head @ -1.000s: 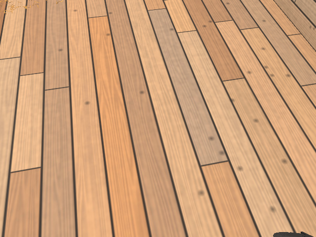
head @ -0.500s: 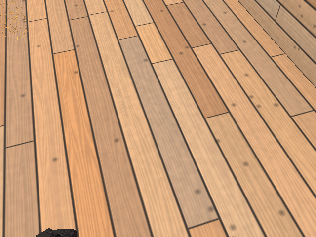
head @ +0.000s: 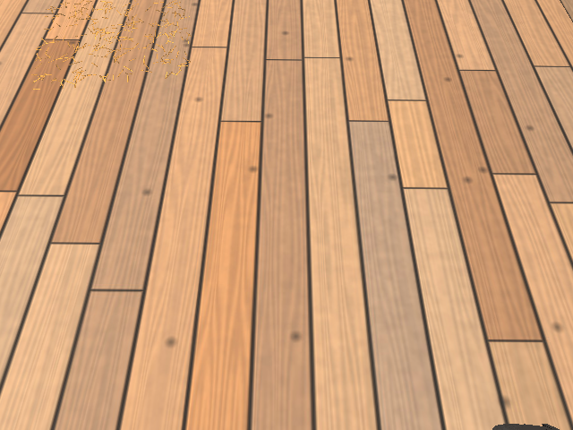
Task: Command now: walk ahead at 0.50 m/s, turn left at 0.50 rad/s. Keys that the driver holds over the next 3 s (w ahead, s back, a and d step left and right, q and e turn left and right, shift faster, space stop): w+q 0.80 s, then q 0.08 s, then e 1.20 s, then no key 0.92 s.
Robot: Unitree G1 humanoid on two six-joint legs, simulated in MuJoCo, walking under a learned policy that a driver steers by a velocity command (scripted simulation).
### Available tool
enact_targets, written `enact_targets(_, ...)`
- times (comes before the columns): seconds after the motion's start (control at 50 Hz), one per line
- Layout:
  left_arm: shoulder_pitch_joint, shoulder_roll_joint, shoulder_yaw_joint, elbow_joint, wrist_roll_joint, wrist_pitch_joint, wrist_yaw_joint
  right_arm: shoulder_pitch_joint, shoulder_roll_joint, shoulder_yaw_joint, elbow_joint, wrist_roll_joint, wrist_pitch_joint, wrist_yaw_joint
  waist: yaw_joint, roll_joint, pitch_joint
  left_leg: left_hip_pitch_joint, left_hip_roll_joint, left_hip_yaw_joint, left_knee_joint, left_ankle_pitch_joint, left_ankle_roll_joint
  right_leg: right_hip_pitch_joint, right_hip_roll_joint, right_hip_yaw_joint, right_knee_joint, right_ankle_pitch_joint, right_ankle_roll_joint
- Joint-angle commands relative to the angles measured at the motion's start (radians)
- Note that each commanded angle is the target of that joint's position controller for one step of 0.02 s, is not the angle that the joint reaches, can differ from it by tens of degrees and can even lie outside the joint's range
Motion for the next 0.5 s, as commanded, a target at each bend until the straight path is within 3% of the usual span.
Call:
enact_targets(0.02,0.026,0.099,0.009,-0.115,0.025,-0.015,0.010,0.375,-0.317,-0.121,0.013,0.003,0.008,-0.034,-0.173,0.140,-0.282,0.754,0.172,-0.387,-0.043,-0.044,0.203,-0.508,-0.087,0.016,0.768,0.570,-0.025)
enact_targets(0.04,0.033,0.044,-0.016,-0.137,0.024,-0.058,-0.008,0.349,-0.316,-0.110,-0.013,0.007,-0.001,-0.032,-0.129,0.208,-0.407,0.938,0.333,-0.883,-0.228,-0.178,0.344,-0.786,0.091,0.222,1.001,-0.127,0.000)
enact_targets(0.06,-0.082,0.129,0.005,-0.160,-0.016,-0.090,-0.026,0.343,-0.239,-0.087,-0.015,-0.002,-0.008,-0.031,-0.180,0.117,-0.338,0.903,0.307,-0.790,-0.271,-0.201,0.285,-0.897,0.022,0.336,1.038,-0.080,-0.027)
enact_targets(0.08,-0.136,0.133,0.004,-0.183,-0.032,-0.107,-0.031,0.297,-0.202,-0.078,-0.019,-0.005,-0.014,-0.033,-0.159,0.065,-0.215,0.768,0.269,-0.641,-0.275,-0.146,0.243,-0.915,-0.022,0.318,0.977,0.009,-0.048)
enact_targets(0.1,-0.143,0.124,0.005,-0.179,-0.014,-0.111,-0.024,0.229,-0.177,-0.070,-0.031,-0.004,-0.016,-0.033,-0.110,-0.018,-0.132,0.610,0.225,-0.532,-0.285,-0.047,0.211,-0.866,-0.062,0.309,0.877,0.076,-0.046)
enact_targets(0.12,-0.135,0.137,0.015,-0.173,0.008,-0.102,-0.017,0.175,-0.145,-0.059,-0.049,-0.009,-0.017,-0.036,-0.074,-0.012,-0.094,0.495,0.190,-0.457,-0.306,0.049,0.194,-0.793,-0.090,0.307,0.799,0.117,-0.036)
enact_targets(0.14,-0.119,0.134,0.018,-0.173,0.016,-0.089,-0.018,0.150,-0.137,-0.055,-0.064,-0.017,-0.016,-0.039,-0.047,0.012,-0.079,0.420,0.168,-0.431,-0.330,0.099,0.194,-0.735,-0.099,0.309,0.769,0.142,-0.025)
enact_targets(0.18,-0.100,0.106,0.016,-0.179,0.025,-0.067,-0.016,0.149,-0.154,-0.061,-0.067,-0.013,-0.019,-0.047,-0.030,0.021,-0.070,0.339,0.146,-0.378,-0.354,0.192,0.205,-0.700,-0.094,0.289,0.697,0.177,0.010)
enact_targets(0.24,-0.197,0.078,0.007,-0.217,0.027,-0.057,-0.011,0.193,-0.187,-0.072,-0.055,-0.006,-0.018,-0.067,-0.056,0.025,-0.035,0.284,0.103,-0.309,-0.361,0.212,0.179,-0.711,-0.068,0.272,0.497,0.338,0.048)
enact_targets(0.3,-0.306,0.051,-0.005,-0.248,0.019,-0.065,-0.020,0.235,-0.190,-0.074,-0.041,0.001,-0.007,-0.078,-0.103,0.054,-0.028,0.261,0.061,-0.284,-0.339,0.107,0.129,-0.638,-0.018,0.266,0.268,0.519,0.051)
enact_targets(0.36,-0.374,0.071,0.000,-0.276,0.004,-0.076,-0.032,0.283,-0.193,-0.075,-0.021,0.007,0.001,-0.081,-0.129,0.069,-0.022,0.302,0.088,-0.350,-0.302,0.039,0.114,-0.602,0.009,0.284,0.169,0.552,0.040)
enact_targets(0.42,-0.361,0.109,0.015,-0.281,0.001,-0.089,-0.043,0.288,-0.184,-0.075,-0.017,0.006,0.010,-0.087,-0.107,0.091,-0.026,0.395,0.127,-0.444,-0.213,0.024,0.095,-0.574,0.013,0.313,0.109,0.456,0.007)
enact_targets(0.46,-0.256,0.131,0.031,-0.257,0.002,-0.098,-0.040,0.262,-0.170,-0.072,-0.026,0.003,0.016,-0.087,-0.047,0.113,-0.056,0.398,0.107,-0.465,-0.124,0.080,0.068,-0.435,0.020,0.288,0.061,0.407,-0.034)
enact_targets(0.48,-0.149,0.163,0.046,-0.239,0.015,-0.103,-0.033,0.256,-0.129,-0.057,-0.036,-0.002,0.014,-0.082,0.006,0.087,-0.146,0.351,0.053,-0.423,0.028,0.096,0.037,-0.242,-0.037,0.323,0.061,0.405,-0.077)
enact_targets(0.5,0.005,0.221,0.060,-0.228,0.024,-0.100,-0.024,0.277,-0.071,-0.034,-0.057,-0.023,0.011,-0.080,0.053,-0.052,-0.296,0.209,-0.027,-0.320,0.317,-0.119,-0.005,0.026,-0.218,0.508,0.077,0.355,-0.133)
